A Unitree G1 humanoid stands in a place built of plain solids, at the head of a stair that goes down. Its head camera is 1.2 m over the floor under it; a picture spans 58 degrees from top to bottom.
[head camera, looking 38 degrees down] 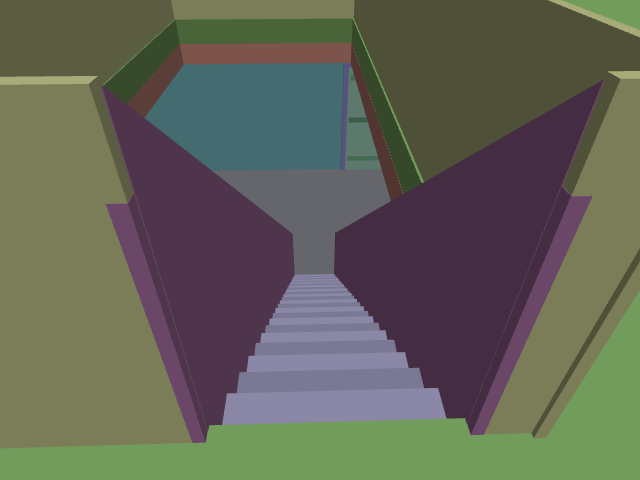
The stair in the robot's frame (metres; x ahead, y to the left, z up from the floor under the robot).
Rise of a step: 0.17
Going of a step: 0.21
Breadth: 0.83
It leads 2 degrees to the left of straight ahead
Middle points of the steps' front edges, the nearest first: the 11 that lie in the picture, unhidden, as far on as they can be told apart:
0.67 -0.05 0.00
0.88 -0.05 -0.17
1.09 -0.04 -0.34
1.30 -0.03 -0.51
1.51 -0.03 -0.67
1.72 -0.02 -0.84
1.93 -0.02 -1.01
2.14 -0.01 -1.18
2.34 0.00 -1.35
2.55 0.00 -1.52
2.76 0.01 -1.69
